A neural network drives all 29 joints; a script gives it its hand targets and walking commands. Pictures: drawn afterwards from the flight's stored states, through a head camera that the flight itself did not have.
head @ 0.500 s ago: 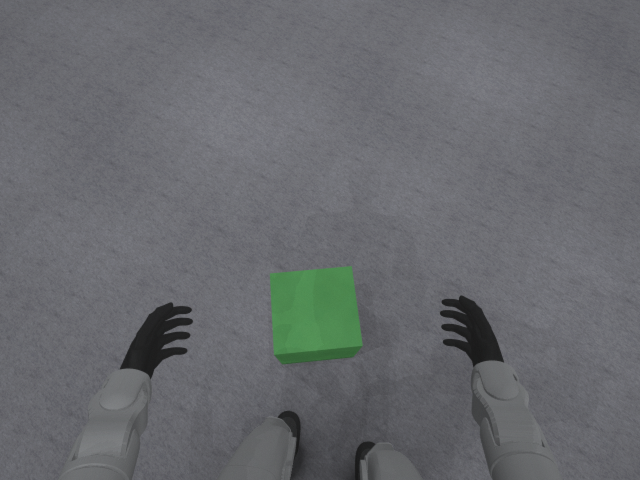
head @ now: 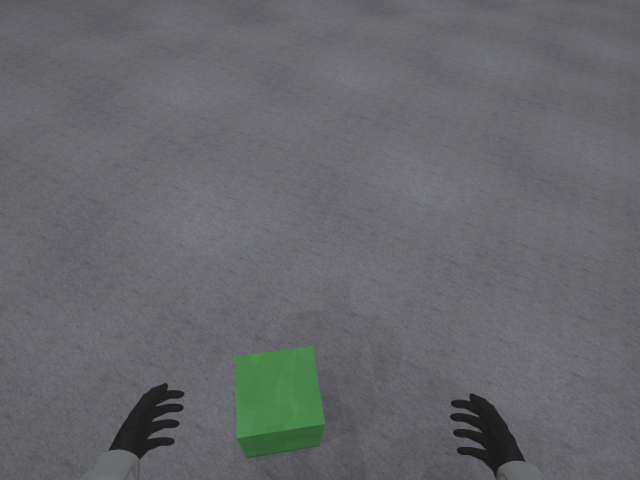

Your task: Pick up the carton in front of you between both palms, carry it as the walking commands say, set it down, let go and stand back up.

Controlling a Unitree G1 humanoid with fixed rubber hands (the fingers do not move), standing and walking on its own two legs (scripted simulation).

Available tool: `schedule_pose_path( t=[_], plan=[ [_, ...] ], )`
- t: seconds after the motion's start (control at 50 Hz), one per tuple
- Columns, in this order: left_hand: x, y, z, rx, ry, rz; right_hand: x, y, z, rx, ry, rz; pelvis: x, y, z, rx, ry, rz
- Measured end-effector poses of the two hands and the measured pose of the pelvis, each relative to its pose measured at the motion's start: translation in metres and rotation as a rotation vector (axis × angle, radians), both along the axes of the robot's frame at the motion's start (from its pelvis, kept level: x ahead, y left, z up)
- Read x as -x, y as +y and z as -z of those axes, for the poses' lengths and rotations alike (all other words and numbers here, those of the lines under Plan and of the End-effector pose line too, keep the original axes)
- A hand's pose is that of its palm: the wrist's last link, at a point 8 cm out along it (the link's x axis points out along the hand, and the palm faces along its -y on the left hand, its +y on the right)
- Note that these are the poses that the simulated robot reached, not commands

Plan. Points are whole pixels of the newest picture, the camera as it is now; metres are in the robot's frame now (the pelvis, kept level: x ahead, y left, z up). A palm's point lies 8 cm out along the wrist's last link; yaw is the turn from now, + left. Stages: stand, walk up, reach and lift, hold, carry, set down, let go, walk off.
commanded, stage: let go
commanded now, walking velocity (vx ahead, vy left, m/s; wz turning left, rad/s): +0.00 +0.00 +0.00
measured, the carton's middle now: (279, 403) +0.39 +0.08 -0.65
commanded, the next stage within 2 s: stand in 0.22 s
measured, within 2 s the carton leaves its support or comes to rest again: neither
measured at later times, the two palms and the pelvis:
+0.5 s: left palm (60, 469) +0.14 +0.32 -0.09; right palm out of the picture +0.13 -0.25 -0.07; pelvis +0.00 +0.04 -0.01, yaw -1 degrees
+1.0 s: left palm out of the picture +0.13 +0.33 -0.10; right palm out of the picture +0.11 -0.26 -0.08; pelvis +0.00 +0.04 +0.00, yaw -2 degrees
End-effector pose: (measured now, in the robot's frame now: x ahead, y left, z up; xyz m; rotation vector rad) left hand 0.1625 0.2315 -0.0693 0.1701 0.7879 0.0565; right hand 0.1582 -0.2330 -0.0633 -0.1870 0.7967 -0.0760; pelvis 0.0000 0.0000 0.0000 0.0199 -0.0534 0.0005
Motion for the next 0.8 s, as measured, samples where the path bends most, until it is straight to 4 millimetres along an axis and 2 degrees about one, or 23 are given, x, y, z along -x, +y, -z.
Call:
schedule_pose_path(
  t=[0.14,0.28,0.4,0.48,0.62,0.8],
  plan=[
    [0.000,0.012,-0.002,-0.024,0.019,-0.003,-0.007,0.012,0.002,-0.012,-0.006,0.008,-0.003,0.009,0.000,0.003,-0.007,0.005],
    [0.000,0.035,-0.004,-0.066,0.012,-0.041,0.000,0.020,0.007,0.028,-0.008,0.017,-0.006,0.023,0.003,0.007,0.006,0.004],
    [0.008,0.069,0.012,-0.142,0.030,-0.043,0.015,-0.002,0.012,0.167,0.067,0.034,-0.003,0.032,0.006,0.021,0.034,0.015],
    [0.018,0.084,0.021,-0.155,0.073,-0.039,0.023,-0.016,0.009,0.214,0.093,0.064,-0.004,0.037,0.006,0.024,0.046,0.021],
    [0.026,0.093,0.030,-0.167,0.129,-0.025,0.023,-0.019,0.010,0.228,0.110,0.084,-0.007,0.043,0.005,0.024,0.052,0.028],
    [0.028,0.096,0.030,-0.186,0.150,-0.020,0.025,-0.015,0.017,0.206,0.134,0.089,-0.009,0.044,0.004,0.020,0.044,0.030]
  ],
)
